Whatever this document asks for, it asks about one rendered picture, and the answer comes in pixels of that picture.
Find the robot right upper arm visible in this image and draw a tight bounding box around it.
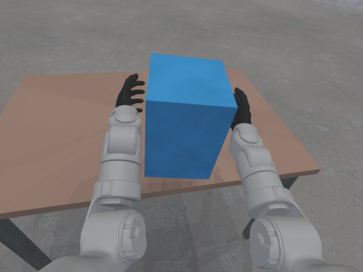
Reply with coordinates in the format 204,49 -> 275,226
250,215 -> 361,272

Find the robot left upper arm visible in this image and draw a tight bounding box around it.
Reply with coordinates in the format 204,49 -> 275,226
38,210 -> 147,272

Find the left robot hand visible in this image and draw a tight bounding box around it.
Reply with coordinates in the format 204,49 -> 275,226
115,74 -> 145,113

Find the left robot forearm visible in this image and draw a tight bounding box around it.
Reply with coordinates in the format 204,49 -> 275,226
80,105 -> 142,248

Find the carton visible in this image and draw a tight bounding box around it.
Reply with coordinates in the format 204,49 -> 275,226
145,53 -> 238,179

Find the table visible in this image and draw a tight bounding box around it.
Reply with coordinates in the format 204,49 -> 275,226
0,69 -> 321,271

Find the right robot forearm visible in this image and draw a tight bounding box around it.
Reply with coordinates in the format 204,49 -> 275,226
228,123 -> 323,255

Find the right robot hand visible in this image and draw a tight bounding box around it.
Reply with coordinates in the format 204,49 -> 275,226
230,87 -> 251,132

